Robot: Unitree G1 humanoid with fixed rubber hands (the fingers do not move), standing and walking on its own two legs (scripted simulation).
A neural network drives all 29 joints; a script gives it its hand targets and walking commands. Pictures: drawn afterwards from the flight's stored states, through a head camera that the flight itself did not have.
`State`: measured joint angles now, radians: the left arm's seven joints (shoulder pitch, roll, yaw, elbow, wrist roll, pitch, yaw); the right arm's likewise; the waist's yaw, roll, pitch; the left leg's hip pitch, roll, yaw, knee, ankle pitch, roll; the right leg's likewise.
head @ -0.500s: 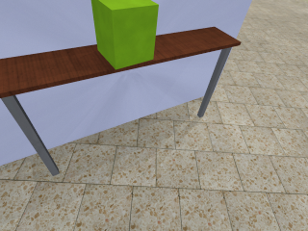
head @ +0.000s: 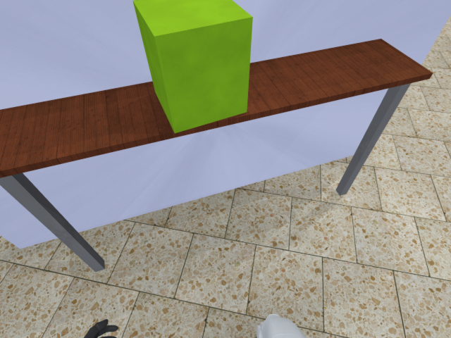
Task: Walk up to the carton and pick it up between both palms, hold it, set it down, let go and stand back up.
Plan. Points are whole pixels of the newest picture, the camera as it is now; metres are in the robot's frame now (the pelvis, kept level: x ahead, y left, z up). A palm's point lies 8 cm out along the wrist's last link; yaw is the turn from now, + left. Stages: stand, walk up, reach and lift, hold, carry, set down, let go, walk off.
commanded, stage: walk up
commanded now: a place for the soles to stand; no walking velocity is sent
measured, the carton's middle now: (195, 61) +0.73 +0.07 +0.11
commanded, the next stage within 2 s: none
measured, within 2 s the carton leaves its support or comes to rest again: neither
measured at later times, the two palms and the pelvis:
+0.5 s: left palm out of the picture +0.13 +0.22 -0.13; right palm (343, 238) +0.32 -0.25 -0.08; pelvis +0.18 -0.03 +0.00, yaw +10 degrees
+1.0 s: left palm (127, 283) +0.24 +0.19 -0.07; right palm (359, 206) +0.41 -0.32 -0.10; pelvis +0.22 -0.09 +0.02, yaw +18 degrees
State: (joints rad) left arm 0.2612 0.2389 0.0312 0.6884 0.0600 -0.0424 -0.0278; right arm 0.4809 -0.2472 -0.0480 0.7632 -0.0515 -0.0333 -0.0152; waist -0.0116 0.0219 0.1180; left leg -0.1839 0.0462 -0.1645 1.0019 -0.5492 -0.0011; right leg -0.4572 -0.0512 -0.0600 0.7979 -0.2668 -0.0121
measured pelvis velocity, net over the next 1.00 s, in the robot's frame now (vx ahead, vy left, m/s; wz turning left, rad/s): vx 0.22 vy -0.09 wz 0.31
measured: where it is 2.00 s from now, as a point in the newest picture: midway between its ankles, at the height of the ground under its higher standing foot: outside the picture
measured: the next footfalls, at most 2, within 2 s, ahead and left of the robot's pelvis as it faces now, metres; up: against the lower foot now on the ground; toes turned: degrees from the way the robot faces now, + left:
left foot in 0.42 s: +0.29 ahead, +0.09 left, +0.00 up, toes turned +11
right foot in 0.76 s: +0.36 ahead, -0.16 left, +0.00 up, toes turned +16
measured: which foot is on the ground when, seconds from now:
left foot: up 0.00-0.40, down 0.42-0.80, up 0.82-1.00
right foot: down 0.00-0.46, up 0.48-0.74, down 0.76-1.00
